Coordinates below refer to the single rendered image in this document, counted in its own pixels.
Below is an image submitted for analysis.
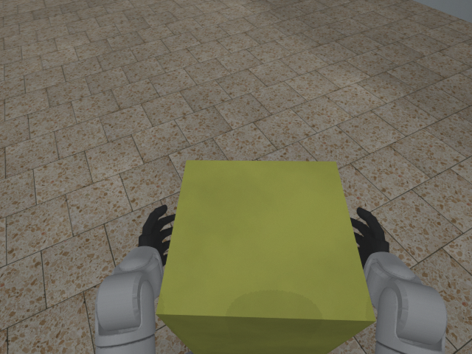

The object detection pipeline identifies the left robot hand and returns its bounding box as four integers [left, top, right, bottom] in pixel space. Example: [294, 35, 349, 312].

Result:
[138, 205, 176, 266]

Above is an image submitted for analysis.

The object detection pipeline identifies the carton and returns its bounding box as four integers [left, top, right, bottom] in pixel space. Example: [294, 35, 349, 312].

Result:
[156, 160, 376, 354]

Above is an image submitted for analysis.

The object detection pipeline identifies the right robot hand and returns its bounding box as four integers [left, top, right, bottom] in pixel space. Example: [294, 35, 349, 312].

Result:
[350, 207, 389, 270]

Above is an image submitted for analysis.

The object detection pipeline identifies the right robot forearm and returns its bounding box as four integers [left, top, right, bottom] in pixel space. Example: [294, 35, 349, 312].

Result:
[364, 251, 448, 354]

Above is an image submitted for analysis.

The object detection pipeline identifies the left robot forearm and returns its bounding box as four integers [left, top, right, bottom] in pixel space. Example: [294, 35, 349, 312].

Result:
[95, 246, 164, 354]

